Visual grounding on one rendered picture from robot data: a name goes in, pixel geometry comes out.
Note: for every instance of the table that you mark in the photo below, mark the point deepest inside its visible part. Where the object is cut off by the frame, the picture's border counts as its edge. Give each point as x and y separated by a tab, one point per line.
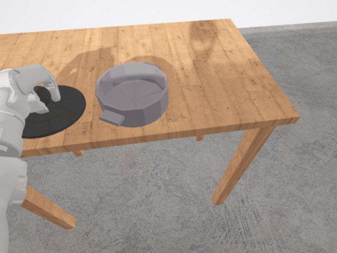
216	84

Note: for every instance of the lid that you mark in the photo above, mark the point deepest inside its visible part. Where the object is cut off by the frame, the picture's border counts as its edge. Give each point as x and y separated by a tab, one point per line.
62	114

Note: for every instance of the robot left upper arm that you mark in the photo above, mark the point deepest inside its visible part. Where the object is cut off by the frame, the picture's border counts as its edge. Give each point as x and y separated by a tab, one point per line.
13	180

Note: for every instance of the pot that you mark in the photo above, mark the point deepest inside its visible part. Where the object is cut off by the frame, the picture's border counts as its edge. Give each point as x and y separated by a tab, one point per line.
132	94

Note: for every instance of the left robot hand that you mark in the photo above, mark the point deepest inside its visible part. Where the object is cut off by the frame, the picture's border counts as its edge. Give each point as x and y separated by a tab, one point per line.
39	74

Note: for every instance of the knob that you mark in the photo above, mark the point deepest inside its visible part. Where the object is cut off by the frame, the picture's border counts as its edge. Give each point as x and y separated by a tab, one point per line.
43	94

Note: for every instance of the left robot forearm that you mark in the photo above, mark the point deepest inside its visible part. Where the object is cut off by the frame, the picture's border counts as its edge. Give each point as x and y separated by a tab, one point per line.
15	86

